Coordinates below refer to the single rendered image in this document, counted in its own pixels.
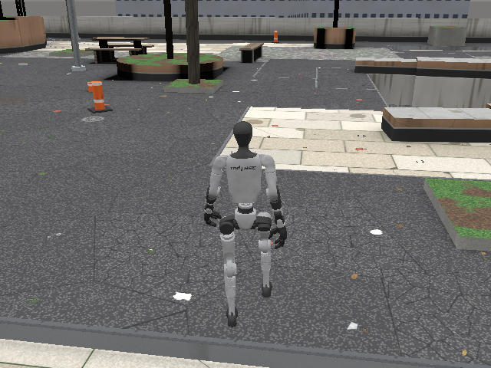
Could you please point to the left robot forearm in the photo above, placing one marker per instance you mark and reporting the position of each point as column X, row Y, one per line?
column 210, row 202

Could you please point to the robot left hand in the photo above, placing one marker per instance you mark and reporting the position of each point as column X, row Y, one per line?
column 214, row 215

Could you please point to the left robot thigh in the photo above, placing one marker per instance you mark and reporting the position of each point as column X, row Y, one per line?
column 227, row 235

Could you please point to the right robot upper arm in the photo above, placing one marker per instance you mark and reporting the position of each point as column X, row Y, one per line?
column 270, row 174

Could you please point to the robot left foot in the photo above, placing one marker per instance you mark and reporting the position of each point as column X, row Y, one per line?
column 232, row 319

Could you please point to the robot right hand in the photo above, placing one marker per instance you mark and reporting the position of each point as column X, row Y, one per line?
column 283, row 235

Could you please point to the right robot forearm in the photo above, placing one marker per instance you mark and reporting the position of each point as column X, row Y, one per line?
column 277, row 210

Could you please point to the left robot upper arm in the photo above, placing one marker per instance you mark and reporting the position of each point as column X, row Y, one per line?
column 216, row 174

